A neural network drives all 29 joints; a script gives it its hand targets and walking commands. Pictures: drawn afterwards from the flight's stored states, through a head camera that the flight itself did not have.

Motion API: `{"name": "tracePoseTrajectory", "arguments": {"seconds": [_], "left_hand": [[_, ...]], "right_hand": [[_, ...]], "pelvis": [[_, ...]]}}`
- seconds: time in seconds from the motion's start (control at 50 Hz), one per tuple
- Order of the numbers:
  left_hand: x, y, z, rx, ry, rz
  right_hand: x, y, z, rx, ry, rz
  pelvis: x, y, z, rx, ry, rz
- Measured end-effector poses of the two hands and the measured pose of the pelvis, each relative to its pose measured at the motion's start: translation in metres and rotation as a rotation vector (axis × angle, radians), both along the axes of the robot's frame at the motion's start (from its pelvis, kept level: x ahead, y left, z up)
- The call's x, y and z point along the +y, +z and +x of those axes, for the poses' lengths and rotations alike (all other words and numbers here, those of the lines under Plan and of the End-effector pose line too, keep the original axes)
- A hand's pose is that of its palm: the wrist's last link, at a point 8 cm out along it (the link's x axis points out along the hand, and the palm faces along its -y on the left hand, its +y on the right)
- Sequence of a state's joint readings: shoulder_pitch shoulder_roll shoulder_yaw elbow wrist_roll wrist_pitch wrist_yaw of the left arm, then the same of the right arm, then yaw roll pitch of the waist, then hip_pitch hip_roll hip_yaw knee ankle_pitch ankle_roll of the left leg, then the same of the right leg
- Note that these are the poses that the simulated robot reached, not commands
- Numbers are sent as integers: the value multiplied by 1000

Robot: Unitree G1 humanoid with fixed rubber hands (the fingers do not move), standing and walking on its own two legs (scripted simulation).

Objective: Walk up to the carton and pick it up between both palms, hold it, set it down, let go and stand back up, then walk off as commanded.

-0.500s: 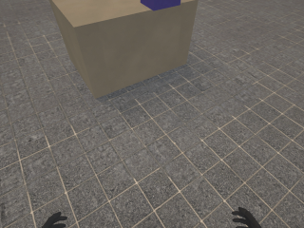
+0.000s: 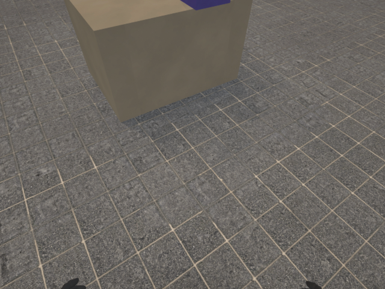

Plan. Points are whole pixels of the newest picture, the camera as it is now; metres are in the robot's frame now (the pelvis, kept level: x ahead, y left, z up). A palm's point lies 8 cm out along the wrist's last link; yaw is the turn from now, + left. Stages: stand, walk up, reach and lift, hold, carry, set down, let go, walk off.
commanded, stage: stand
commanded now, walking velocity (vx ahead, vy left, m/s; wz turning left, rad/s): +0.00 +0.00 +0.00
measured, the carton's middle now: out of the picture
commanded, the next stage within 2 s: walk up in 1.94 s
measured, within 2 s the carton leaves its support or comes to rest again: neither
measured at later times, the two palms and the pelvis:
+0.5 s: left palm out of the picture +0.08 +0.28 -0.09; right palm out of the picture +0.10 -0.28 -0.09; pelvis +0.00 +0.00 +0.03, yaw +1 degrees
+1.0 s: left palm out of the picture +0.06 +0.29 -0.08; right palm out of the picture +0.08 -0.28 -0.08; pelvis -0.01 +0.00 +0.04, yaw +2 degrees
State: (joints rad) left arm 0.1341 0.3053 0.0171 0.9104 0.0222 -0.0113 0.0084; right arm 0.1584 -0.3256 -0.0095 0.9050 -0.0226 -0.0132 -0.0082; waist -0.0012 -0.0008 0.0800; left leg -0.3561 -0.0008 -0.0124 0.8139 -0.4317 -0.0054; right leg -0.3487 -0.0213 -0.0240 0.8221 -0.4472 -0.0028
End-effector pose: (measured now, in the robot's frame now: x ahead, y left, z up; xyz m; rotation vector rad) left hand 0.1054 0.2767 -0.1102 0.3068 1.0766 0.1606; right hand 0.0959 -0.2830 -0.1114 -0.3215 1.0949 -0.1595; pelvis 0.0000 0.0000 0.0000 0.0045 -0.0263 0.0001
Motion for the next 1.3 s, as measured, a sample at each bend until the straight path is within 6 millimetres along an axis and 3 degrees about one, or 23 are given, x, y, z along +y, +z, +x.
{"name": "tracePoseTrajectory", "arguments": {"seconds": [0.16, 0.7, 1.3], "left_hand": [[4, 6, -2, 14, 18, 2], [6, 23, -35, 93, 75, -18], [18, 25, -51, 125, 100, -19]], "right_hand": [[-2, 6, -1, 16, 3, -7], [4, 28, -3, 51, -1, 10], [7, 34, -13, 102, 0, -4]], "pelvis": [[0, 7, 0, -9, 2, -3], [0, 35, -2, -37, 19, -5], [7, 41, -4, -28, 36, -9]]}}
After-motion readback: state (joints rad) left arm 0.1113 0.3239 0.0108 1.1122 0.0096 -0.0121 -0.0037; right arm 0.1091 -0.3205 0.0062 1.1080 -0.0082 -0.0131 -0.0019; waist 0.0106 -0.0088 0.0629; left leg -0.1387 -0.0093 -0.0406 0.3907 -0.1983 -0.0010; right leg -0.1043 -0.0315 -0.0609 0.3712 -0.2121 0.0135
